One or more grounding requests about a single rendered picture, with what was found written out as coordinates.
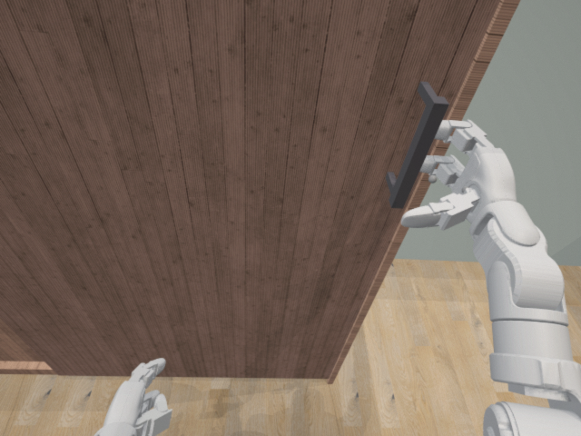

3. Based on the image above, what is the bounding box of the handle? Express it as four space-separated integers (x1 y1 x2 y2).
386 82 449 209

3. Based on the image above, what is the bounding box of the robot left hand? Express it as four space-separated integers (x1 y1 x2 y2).
103 358 172 436

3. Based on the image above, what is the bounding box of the wardrobe door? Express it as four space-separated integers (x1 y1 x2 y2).
0 0 500 379
0 319 43 362

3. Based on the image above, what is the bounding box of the robot right upper arm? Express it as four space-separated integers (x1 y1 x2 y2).
483 401 581 436

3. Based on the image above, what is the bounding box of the robot right hand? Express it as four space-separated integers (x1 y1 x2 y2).
401 120 517 231

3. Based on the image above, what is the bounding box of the robot right forearm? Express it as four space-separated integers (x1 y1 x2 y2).
469 201 581 418

